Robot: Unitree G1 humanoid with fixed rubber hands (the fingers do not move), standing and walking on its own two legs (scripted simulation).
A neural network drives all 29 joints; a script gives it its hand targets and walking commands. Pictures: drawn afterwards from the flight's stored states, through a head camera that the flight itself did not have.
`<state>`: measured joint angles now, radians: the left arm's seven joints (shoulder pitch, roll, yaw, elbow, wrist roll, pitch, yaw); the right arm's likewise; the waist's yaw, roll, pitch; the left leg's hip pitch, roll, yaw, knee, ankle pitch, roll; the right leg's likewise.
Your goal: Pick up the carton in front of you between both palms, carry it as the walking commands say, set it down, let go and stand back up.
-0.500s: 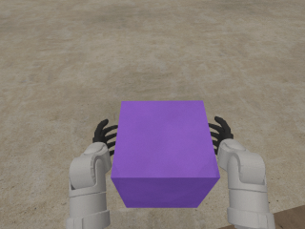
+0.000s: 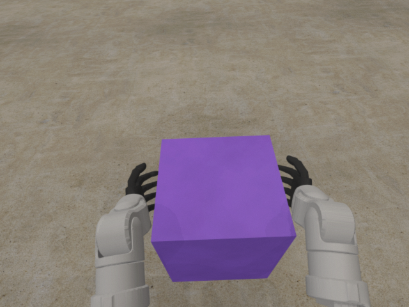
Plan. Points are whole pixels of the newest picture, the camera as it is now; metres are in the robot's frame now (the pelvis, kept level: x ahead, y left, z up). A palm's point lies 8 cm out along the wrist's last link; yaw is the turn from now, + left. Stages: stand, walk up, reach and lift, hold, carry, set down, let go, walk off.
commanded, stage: carry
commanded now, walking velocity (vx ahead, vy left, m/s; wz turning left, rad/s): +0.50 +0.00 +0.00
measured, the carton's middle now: (217, 213) +0.33 +0.01 +0.01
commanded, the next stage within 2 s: none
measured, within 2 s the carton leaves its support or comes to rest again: neither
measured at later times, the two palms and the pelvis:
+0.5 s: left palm (147, 108) +0.58 +0.18 +0.09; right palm (267, 108) +0.56 -0.12 +0.09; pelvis +0.32 +0.04 +0.01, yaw -4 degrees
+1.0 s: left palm (176, 57) +0.86 +0.12 +0.08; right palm (266, 55) +0.87 -0.18 +0.08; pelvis +0.63 -0.03 +0.00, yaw +0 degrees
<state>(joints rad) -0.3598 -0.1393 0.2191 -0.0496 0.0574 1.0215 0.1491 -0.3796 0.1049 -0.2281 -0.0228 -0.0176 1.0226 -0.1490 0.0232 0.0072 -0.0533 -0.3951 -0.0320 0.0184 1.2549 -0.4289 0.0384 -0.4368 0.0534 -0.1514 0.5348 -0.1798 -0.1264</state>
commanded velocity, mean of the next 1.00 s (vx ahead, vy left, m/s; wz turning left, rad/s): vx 0.50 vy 0.00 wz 0.00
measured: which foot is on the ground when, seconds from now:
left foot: up 0.00-0.38, down 0.40-0.92, up 0.94-1.00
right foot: down 0.00-0.42, up 0.44-0.88, down 0.90-1.00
